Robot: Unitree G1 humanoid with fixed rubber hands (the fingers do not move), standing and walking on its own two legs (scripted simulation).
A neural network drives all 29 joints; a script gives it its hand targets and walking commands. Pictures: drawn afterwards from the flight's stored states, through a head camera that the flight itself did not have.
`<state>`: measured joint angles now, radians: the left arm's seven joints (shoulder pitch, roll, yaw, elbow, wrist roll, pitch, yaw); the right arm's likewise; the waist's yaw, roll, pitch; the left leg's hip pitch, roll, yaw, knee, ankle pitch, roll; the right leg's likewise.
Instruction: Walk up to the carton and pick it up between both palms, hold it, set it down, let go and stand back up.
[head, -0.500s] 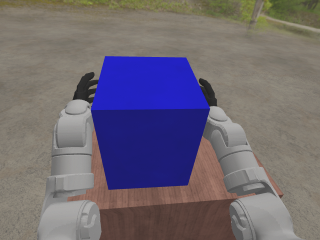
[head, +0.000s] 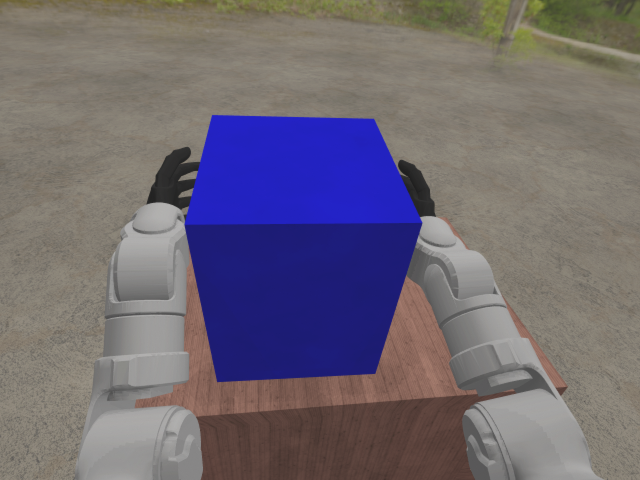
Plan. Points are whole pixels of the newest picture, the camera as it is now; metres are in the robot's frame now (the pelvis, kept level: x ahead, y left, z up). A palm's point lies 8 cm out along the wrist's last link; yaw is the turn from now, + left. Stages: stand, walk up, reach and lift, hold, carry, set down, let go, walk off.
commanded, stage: hold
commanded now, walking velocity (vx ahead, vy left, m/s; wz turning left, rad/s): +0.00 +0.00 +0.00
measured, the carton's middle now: (296, 248) +0.37 +0.01 +0.18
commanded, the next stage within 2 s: none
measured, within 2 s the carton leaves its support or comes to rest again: neither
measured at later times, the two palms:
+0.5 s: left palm (172, 207) +0.37 +0.15 +0.24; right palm (422, 218) +0.37 -0.14 +0.23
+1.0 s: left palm (171, 208) +0.37 +0.15 +0.24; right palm (420, 217) +0.37 -0.14 +0.23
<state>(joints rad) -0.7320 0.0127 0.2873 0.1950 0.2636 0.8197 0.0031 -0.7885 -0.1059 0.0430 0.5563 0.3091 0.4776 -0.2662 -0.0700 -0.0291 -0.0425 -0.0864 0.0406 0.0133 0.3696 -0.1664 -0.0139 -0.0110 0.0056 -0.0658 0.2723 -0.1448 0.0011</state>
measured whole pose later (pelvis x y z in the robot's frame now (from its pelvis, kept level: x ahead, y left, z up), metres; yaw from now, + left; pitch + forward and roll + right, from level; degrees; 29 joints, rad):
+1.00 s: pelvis +0.00 +0.00 +0.00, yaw +0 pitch -6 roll -1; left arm -0.77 0.01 0.32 0.25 0.27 0.82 0.00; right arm -0.83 -0.10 0.02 0.60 0.31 0.50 -0.27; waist -0.07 -0.03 -0.05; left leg -0.08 0.04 0.01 0.36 -0.16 -0.02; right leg -0.02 0.01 -0.06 0.28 -0.15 0.00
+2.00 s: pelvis +0.00 +0.00 +0.00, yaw +0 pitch -7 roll -1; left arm -0.77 0.02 0.31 0.25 0.27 0.82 -0.01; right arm -0.82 -0.10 0.02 0.59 0.31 0.50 -0.27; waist -0.07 -0.02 -0.05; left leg -0.08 0.04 0.01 0.36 -0.16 -0.01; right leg -0.02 0.00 -0.06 0.28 -0.15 0.00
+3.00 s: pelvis +0.00 +0.00 +0.00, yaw +0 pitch -7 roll -1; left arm -0.76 0.01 0.31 0.24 0.27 0.83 0.00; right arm -0.83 -0.11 0.03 0.60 0.32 0.52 -0.27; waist -0.08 -0.03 -0.05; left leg -0.08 0.04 0.01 0.37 -0.17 -0.02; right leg -0.01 0.01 -0.06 0.28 -0.15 0.00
